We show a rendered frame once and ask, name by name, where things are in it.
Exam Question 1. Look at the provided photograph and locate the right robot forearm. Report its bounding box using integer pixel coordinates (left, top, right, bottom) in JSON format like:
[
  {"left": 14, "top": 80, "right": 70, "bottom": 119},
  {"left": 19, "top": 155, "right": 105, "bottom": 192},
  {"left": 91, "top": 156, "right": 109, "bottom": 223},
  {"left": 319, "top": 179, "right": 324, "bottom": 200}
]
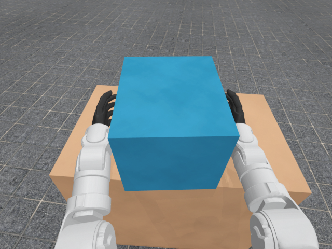
[{"left": 231, "top": 123, "right": 319, "bottom": 247}]

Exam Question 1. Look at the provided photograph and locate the left robot forearm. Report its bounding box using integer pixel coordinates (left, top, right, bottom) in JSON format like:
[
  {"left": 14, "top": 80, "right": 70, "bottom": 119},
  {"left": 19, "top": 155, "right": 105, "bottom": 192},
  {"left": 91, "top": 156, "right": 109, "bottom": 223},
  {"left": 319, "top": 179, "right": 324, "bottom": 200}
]
[{"left": 54, "top": 123, "right": 112, "bottom": 249}]

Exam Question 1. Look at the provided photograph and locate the left robot hand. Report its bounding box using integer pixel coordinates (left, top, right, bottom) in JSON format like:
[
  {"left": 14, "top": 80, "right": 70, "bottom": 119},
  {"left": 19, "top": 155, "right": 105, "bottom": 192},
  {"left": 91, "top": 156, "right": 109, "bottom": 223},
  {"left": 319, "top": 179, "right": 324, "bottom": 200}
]
[{"left": 92, "top": 90, "right": 116, "bottom": 127}]

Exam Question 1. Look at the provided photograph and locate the right robot upper arm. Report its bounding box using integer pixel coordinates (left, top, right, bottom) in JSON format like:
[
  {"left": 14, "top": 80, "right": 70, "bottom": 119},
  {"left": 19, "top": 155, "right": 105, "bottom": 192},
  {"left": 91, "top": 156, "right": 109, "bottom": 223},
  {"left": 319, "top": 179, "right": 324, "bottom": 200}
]
[{"left": 250, "top": 208, "right": 319, "bottom": 249}]

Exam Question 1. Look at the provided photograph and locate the carton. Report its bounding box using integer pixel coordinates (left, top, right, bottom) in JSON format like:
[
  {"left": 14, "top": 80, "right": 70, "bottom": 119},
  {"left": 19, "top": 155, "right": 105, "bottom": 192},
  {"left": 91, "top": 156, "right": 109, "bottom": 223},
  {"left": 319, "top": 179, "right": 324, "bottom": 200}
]
[{"left": 108, "top": 56, "right": 240, "bottom": 191}]

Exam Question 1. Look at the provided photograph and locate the right robot hand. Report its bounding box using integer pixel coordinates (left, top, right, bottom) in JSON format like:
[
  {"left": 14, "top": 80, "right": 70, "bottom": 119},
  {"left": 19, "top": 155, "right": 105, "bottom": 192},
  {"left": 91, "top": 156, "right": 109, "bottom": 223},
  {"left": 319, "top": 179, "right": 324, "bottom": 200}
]
[{"left": 225, "top": 89, "right": 246, "bottom": 124}]

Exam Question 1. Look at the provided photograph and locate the pedestal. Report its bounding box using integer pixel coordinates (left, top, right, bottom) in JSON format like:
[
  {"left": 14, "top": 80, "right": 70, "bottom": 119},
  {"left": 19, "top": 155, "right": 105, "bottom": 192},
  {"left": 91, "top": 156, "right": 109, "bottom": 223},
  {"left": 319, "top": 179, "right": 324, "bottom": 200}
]
[{"left": 49, "top": 85, "right": 312, "bottom": 249}]

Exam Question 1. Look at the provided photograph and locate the left robot upper arm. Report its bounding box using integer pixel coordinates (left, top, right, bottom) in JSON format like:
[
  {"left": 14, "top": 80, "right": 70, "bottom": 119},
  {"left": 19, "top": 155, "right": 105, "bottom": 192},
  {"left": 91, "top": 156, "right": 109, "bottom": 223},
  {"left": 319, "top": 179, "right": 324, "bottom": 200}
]
[{"left": 56, "top": 220, "right": 117, "bottom": 249}]

